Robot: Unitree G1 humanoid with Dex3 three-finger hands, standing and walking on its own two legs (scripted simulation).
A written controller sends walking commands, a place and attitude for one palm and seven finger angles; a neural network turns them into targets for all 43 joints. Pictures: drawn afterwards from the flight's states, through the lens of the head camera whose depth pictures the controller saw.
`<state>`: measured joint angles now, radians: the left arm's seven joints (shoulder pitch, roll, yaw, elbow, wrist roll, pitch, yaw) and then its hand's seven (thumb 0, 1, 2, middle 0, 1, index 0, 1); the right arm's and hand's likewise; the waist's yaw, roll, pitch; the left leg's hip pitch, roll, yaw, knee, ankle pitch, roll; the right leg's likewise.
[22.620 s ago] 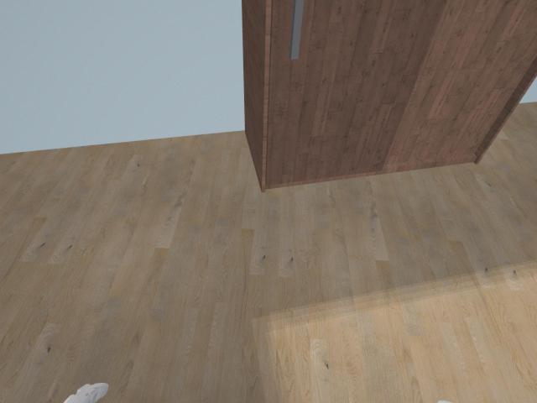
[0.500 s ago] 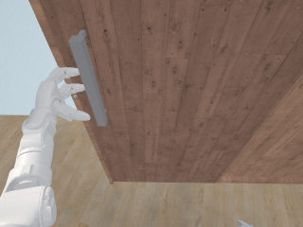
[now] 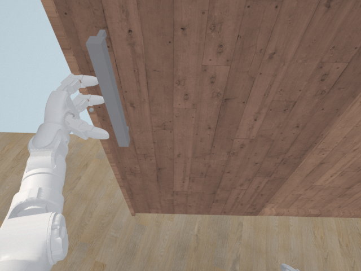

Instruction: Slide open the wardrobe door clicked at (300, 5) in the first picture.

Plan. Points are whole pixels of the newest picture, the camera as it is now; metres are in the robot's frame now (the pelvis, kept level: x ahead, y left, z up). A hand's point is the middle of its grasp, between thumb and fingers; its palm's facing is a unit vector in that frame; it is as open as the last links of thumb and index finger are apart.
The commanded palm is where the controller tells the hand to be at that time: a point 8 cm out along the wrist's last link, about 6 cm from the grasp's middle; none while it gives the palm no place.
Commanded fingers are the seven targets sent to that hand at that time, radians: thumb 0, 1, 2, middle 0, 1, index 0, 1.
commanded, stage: slide the fingers in behind the handle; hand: left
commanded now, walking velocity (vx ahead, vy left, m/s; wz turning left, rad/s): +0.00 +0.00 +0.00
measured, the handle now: (115, 97) +0.47 +0.16 +0.13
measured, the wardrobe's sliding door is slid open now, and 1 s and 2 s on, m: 0.00 0.00 0.00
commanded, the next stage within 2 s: grip the handle and tug to test in 1.64 s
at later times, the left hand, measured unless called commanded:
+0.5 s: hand (102, 112) +0.42 +0.18 +0.14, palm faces -0.02 -1.00 +0.00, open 14.0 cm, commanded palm +0.39 +0.23 +0.14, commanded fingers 0.00 -0.50 0.30 -0.30 -1.20 -0.30 -1.20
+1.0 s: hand (115, 110) +0.42 +0.15 +0.14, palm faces -0.02 -1.00 -0.01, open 13.9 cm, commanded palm +0.39 +0.21 +0.14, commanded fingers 0.00 -0.50 0.30 -0.30 -1.20 -0.30 -1.20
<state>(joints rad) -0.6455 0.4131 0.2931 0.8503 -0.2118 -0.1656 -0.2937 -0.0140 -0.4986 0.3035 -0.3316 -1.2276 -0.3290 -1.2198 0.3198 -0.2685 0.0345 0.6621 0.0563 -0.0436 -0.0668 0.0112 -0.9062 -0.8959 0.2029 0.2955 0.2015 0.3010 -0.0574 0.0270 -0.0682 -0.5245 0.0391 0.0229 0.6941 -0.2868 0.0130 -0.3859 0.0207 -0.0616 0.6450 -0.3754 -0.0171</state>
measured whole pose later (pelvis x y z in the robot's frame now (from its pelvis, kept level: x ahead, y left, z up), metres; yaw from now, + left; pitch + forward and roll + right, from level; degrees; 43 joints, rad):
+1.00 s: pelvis +0.00 -0.01 +0.00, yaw +0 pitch +5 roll -1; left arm -0.60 0.30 0.22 0.72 -0.19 -0.12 -0.18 -0.01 -0.50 0.30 -0.31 -1.21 -0.31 -1.20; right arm 0.29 -0.26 0.03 0.66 0.05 -0.04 -0.06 0.01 -0.91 -0.90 0.20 0.30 0.20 0.30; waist -0.05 0.03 -0.05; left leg -0.47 0.04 0.02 0.65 -0.27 0.00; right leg -0.34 0.02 -0.06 0.62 -0.37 -0.03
